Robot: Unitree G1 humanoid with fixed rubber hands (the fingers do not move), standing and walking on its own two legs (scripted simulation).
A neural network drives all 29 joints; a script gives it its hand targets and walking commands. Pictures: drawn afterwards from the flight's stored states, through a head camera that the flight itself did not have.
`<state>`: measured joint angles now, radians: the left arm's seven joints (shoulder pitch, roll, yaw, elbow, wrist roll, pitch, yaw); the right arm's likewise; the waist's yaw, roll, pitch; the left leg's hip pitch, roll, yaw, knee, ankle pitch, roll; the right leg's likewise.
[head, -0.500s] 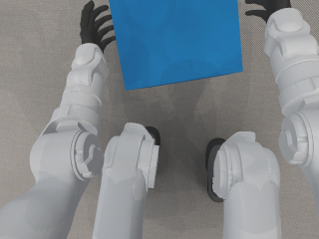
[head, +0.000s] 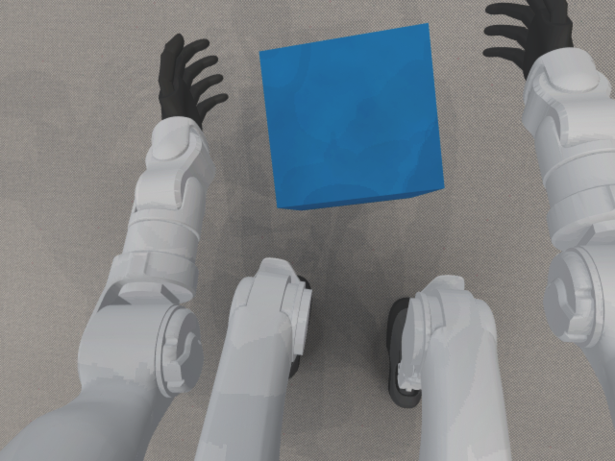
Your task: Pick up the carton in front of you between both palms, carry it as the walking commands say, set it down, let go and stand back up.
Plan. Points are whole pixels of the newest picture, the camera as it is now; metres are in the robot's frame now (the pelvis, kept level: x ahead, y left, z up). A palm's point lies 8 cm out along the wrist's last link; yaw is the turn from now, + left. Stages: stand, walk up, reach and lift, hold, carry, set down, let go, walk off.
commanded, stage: set down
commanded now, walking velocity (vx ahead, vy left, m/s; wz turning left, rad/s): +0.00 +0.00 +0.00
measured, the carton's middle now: (349, 139) +0.50 +0.02 -0.31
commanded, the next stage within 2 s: let go in 0.66 s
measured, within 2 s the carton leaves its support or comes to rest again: neither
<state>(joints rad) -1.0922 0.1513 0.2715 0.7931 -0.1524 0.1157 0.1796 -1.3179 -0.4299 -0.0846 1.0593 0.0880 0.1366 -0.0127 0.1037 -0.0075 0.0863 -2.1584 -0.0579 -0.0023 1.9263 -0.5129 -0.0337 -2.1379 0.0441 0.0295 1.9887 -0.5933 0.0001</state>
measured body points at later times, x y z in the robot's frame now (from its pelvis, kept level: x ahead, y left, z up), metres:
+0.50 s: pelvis +0.02 -0.01 +0.13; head +0.33 -0.02 +0.45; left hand +0.50 +0.21 +0.02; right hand +0.57 -0.18 +0.02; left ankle +0.12 +0.12 -0.40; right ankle +0.09 -0.11 -0.40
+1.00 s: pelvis +0.07 +0.00 +0.26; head +0.31 -0.02 +0.63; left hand +0.43 +0.22 +0.14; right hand +0.47 -0.21 +0.13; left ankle +0.12 +0.12 -0.40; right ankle +0.09 -0.11 -0.40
